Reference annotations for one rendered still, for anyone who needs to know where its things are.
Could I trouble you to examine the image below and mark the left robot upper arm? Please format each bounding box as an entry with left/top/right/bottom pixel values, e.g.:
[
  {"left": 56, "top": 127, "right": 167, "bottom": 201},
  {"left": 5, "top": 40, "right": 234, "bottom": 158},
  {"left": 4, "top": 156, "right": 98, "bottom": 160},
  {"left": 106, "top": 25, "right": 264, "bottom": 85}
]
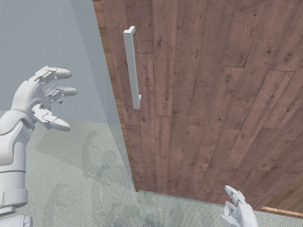
[{"left": 0, "top": 214, "right": 33, "bottom": 227}]

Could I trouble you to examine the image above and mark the robot left hand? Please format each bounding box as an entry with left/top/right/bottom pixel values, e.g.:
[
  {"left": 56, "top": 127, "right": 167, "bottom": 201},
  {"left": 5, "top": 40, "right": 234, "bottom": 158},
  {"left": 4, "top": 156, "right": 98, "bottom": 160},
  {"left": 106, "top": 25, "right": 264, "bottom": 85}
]
[{"left": 10, "top": 66, "right": 78, "bottom": 131}]

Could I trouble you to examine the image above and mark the wardrobe door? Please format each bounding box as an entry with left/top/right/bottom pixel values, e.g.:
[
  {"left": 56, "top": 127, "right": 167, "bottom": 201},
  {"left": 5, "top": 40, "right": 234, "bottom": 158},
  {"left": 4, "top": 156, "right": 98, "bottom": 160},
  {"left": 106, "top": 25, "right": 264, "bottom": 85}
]
[
  {"left": 264, "top": 172, "right": 303, "bottom": 214},
  {"left": 100, "top": 0, "right": 303, "bottom": 211}
]

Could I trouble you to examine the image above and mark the robot right hand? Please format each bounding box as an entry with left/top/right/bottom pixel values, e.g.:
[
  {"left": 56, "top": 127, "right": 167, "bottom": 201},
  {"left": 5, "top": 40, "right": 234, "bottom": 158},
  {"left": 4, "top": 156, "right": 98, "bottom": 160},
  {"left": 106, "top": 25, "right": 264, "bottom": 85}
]
[{"left": 221, "top": 185, "right": 258, "bottom": 227}]

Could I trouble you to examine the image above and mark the robot left forearm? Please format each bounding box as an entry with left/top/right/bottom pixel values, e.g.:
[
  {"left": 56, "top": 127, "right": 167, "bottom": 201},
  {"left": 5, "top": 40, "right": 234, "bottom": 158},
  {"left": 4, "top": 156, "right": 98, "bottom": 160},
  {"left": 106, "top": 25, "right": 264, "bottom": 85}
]
[{"left": 0, "top": 110, "right": 35, "bottom": 217}]

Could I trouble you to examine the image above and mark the handle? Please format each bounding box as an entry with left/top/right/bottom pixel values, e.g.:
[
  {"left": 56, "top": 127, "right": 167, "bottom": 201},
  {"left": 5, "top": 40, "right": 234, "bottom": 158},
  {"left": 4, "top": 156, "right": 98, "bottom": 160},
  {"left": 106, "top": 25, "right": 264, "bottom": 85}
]
[{"left": 123, "top": 26, "right": 142, "bottom": 110}]

